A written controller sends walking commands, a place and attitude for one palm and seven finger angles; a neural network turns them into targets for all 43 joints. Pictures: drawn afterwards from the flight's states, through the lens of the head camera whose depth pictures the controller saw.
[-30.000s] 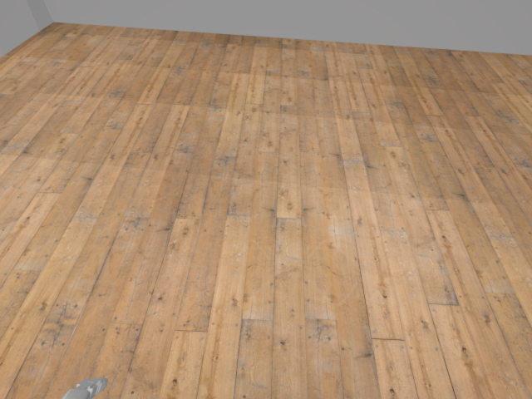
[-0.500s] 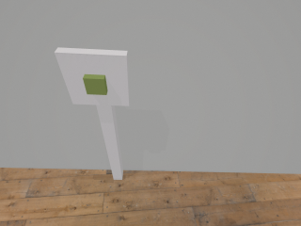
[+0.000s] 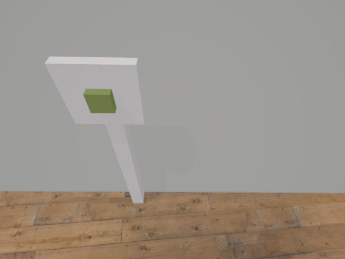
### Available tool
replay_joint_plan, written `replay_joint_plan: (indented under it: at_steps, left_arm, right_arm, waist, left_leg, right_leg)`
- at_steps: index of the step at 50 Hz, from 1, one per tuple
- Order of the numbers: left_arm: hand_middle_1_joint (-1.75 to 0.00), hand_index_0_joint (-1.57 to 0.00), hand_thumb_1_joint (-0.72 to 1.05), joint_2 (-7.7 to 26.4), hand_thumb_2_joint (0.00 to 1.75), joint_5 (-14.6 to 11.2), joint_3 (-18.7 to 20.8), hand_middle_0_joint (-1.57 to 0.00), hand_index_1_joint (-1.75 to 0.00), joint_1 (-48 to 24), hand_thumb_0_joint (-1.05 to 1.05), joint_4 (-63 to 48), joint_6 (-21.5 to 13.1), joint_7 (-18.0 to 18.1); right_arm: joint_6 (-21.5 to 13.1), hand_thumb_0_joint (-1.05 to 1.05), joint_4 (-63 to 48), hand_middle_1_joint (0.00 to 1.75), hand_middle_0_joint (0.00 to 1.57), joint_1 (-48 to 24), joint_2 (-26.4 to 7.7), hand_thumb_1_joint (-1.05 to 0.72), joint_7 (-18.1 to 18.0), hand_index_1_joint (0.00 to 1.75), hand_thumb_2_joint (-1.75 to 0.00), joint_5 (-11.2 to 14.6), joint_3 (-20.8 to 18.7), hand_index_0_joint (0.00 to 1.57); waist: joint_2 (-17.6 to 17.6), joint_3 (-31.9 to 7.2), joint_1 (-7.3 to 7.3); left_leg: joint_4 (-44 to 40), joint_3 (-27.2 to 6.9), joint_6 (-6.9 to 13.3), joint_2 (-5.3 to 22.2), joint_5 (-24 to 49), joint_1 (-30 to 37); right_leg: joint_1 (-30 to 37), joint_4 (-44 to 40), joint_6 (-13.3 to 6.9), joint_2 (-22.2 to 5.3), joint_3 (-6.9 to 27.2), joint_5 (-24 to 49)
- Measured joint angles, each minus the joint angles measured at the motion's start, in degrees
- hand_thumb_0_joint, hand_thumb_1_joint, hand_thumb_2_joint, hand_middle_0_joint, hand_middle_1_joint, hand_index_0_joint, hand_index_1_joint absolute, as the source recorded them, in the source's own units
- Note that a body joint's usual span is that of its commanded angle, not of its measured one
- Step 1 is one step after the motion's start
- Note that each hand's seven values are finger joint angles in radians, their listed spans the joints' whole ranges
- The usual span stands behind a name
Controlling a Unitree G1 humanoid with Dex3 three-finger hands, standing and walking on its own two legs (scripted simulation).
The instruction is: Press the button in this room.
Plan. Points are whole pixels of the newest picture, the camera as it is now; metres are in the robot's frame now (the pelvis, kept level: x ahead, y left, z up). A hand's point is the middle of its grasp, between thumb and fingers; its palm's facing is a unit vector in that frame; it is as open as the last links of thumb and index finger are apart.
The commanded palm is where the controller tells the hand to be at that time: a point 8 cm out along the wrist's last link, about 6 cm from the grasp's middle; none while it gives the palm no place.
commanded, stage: come to a stop and stand still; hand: left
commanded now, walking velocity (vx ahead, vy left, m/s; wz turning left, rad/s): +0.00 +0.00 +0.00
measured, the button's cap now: (101, 100) +0.47 +0.22 +0.09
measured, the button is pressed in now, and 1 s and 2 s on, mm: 0 0 0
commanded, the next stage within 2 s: look again from close up in 0.58 s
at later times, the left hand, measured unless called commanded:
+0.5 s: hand out of the picture +0.00 +0.15 -0.16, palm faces +0.02 -0.97 -0.24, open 7.3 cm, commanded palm none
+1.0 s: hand out of the picture +0.00 +0.14 -0.17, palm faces +0.04 -0.98 -0.19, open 7.3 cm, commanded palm none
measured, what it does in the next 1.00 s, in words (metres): stands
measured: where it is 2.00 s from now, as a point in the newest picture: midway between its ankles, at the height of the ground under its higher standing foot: outside the picture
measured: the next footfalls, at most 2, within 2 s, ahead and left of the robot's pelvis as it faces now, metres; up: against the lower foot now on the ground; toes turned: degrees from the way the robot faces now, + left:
none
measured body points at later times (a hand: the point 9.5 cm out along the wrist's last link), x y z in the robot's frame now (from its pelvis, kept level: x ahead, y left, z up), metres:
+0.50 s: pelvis -0.02 -0.03 +0.01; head -0.01 -0.05 +0.46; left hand +0.00 +0.21 -0.14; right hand -0.04 -0.24 -0.16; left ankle -0.05 +0.10 -0.73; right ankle +0.02 -0.12 -0.73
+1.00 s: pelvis +0.01 -0.02 +0.01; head +0.02 -0.03 +0.46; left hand +0.00 +0.19 -0.15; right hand -0.01 -0.23 -0.16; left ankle -0.05 +0.10 -0.73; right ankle +0.02 -0.12 -0.73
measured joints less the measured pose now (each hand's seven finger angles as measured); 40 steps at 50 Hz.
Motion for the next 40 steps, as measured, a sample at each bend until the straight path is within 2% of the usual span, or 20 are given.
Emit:
replay_joint_plan:
  at_steps: [3,6,14,30,40]
  left_arm:
    - [-0.30,-0.20,0.92,-0.13,0.90,0.13,-0.74,-0.20,-0.30,-0.10,0.02,-0.20,-1.02,0.74]
    - [-0.30,-0.20,0.92,-0.02,0.90,-0.12,-1.65,-0.20,-0.30,0.30,0.01,-0.38,-1.09,0.58]
    - [-0.30,-0.20,0.91,-1.77,0.90,-0.27,-3.56,-0.20,-0.30,0.89,0.01,-0.34,-1.41,-0.93]
    - [-0.30,-0.20,0.91,-2.08,0.90,-0.54,-3.46,-0.20,-0.30,3.07,0.01,3.89,-1.69,-1.34]
    - [-0.30,-0.20,0.92,-2.84,0.90,-0.56,-3.49,-0.20,-0.30,2.85,0.02,6.69,-2.09,-0.98]
  right_arm:
    - [0.82,0.01,-0.70,0.30,0.20,-0.55,-1.46,-0.92,0.54,0.30,-0.90,0.57,-0.16,0.20]
    - [0.51,0.01,-3.25,0.30,0.20,-0.19,-2.35,-0.92,1.07,0.30,-0.90,0.41,0.22,0.20]
    - [0.08,0.01,-5.61,0.30,0.20,0.56,-4.33,-0.93,1.65,0.30,-0.90,-0.30,1.92,0.20]
    - [0.28,0.01,0.38,0.30,0.20,6.20,-2.11,-0.91,1.93,0.30,-0.90,-0.25,3.47,0.20]
    - [-0.46,0.01,2.85,0.30,0.20,5.85,-0.23,-0.91,1.20,0.30,-0.90,0.03,3.55,0.20]
  waist:
    - [1.67,-1.00,-0.30]
    - [1.70,-2.71,-0.87]
    - [3.91,-4.67,-0.33]
    - [3.25,-2.68,-0.35]
    - [2.24,-1.79,-0.18]
  left_leg:
    - [2.91,-0.68,-0.58,0.91,-1.65,-1.49]
    - [2.48,-0.77,-0.75,0.49,-0.96,-1.80]
    - [-1.25,-0.72,-1.17,0.89,1.99,-1.09]
    - [-4.00,-1.74,-2.47,2.11,3.90,-1.71]
    - [-4.45,-1.96,-2.65,2.22,3.24,-0.73]
  right_leg:
    - [-0.15,0.42,-0.24,0.70,-0.58,-2.70]
    - [-1.09,1.66,-0.46,0.25,-0.57,-3.79]
    - [-0.24,-2.41,-1.22,1.03,-0.72,-0.79]
    - [-0.13,-6.01,-2.55,2.42,-1.96,0.96]
    - [0.75,-6.07,-2.46,2.53,-2.17,0.08]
